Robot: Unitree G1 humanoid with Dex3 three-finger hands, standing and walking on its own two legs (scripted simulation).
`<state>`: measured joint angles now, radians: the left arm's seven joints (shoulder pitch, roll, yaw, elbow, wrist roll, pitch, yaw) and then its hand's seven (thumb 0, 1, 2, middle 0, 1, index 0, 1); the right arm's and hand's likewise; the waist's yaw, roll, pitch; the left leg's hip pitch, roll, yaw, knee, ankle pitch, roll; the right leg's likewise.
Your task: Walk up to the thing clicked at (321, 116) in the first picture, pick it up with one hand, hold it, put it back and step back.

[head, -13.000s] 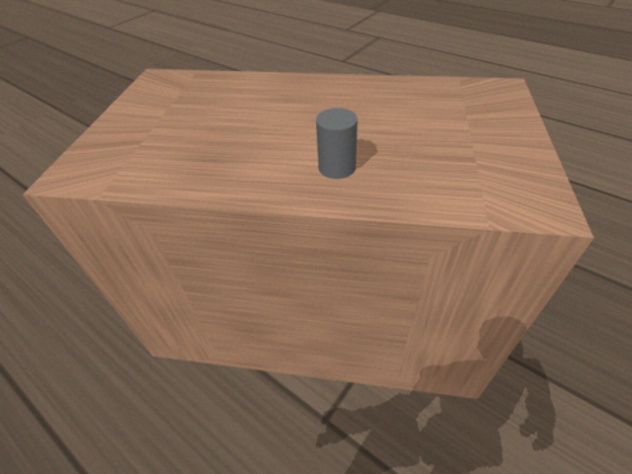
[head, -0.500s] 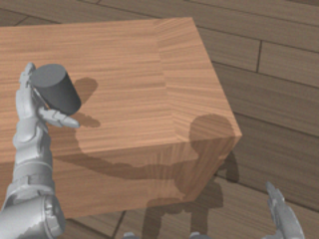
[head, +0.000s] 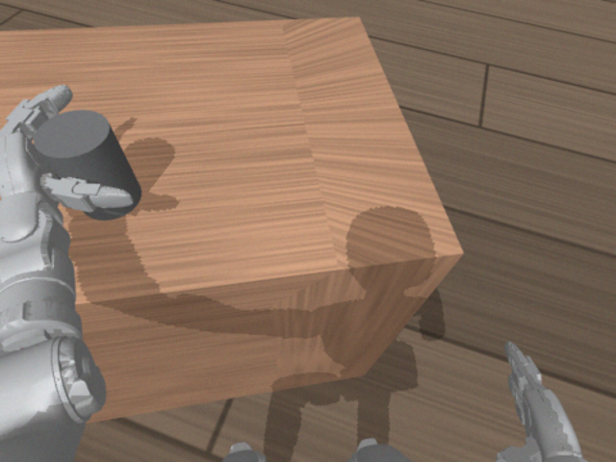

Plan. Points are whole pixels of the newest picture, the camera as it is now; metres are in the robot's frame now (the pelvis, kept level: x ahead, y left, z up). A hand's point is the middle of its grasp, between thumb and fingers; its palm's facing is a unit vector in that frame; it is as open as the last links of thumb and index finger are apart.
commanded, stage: close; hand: left
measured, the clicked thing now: (94, 168) +0.49 +0.24 +0.09
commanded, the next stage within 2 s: settle in 0.28 s
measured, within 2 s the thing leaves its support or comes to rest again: leaves its support in 0.82 s
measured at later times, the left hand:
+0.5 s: hand (87, 174) +0.47 +0.24 +0.10, palm faces +0.23 -0.97 +0.01, open 10.5 cm
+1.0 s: hand (88, 164) +0.46 +0.23 +0.13, palm faces +0.22 -0.97 -0.01, open 10.8 cm
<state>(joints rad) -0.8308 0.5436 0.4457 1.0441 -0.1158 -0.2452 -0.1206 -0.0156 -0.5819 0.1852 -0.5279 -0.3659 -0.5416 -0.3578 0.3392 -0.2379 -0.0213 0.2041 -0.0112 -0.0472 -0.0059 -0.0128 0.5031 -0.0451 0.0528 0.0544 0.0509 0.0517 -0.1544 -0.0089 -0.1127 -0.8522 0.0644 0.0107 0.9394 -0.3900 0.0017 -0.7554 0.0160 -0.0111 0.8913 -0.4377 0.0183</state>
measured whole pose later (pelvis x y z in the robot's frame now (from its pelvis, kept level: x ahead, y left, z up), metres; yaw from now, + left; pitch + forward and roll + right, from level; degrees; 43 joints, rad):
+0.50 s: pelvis +0.01 +0.00 +0.00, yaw +0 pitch +17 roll -3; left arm -0.71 0.45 0.39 0.91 -0.13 -0.23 -0.08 0.00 -0.42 1.01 -0.69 -0.90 -0.73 -0.91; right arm 0.35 -0.22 -0.03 0.23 -0.01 -0.02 0.01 -0.01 0.50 -0.05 0.05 0.05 0.05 0.05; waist -0.12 0.00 -0.13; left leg -0.82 0.06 0.01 0.94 -0.41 0.01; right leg -0.72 0.01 -0.01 0.88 -0.45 0.02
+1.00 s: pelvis +0.01 +0.00 +0.01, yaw +0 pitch +12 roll -2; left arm -0.65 0.41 0.36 0.78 -0.13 -0.10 -0.06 0.00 -0.52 1.14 -0.66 -1.01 -0.70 -1.03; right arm 0.31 -0.22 -0.03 0.33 0.01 -0.04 -0.04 -0.01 0.50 -0.06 0.05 0.05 0.05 0.05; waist -0.10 0.01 -0.11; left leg -0.69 0.06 0.02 0.86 -0.38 0.00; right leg -0.60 0.01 -0.01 0.81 -0.43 0.02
